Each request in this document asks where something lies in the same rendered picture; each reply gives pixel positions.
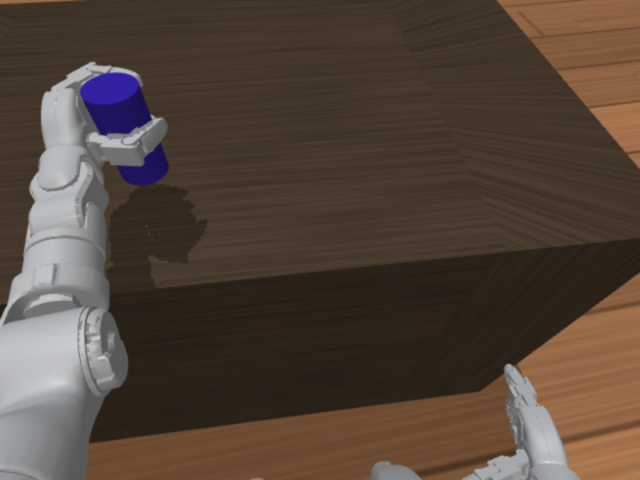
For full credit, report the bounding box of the can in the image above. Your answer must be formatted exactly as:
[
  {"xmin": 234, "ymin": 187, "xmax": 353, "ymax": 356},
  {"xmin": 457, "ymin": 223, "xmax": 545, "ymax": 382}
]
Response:
[{"xmin": 80, "ymin": 73, "xmax": 169, "ymax": 186}]

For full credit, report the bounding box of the right robot arm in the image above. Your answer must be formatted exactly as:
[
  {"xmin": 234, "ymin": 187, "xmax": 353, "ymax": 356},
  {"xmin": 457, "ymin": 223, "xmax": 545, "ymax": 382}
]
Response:
[{"xmin": 527, "ymin": 463, "xmax": 581, "ymax": 480}]

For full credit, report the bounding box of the right robot hand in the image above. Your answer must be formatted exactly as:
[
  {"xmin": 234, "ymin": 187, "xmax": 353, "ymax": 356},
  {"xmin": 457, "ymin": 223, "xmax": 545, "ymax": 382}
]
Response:
[{"xmin": 461, "ymin": 364, "xmax": 569, "ymax": 480}]

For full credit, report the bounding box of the left robot arm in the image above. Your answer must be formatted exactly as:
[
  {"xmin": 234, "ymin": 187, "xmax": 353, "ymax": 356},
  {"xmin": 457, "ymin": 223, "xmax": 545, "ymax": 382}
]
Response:
[{"xmin": 0, "ymin": 145, "xmax": 128, "ymax": 480}]

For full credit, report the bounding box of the left robot hand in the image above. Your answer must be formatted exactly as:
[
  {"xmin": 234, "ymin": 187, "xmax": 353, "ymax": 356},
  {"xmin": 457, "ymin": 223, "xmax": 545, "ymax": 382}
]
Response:
[{"xmin": 41, "ymin": 62, "xmax": 168, "ymax": 168}]

